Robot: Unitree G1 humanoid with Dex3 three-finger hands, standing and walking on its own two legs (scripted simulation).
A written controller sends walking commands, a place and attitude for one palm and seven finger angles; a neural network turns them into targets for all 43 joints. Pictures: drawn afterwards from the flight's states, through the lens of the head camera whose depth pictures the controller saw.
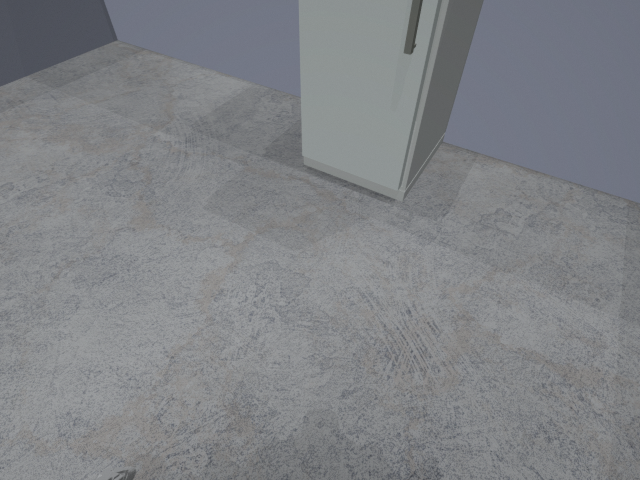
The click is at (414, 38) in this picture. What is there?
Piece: fridge door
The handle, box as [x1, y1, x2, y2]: [404, 0, 422, 54]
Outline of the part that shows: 422,0 412,0 404,47 405,53 410,54 415,46 414,39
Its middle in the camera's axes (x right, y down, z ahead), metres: +0.31 -0.79 +1.15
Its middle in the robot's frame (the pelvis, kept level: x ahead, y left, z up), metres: +1.42 -0.22 +0.17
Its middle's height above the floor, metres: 0.94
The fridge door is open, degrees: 0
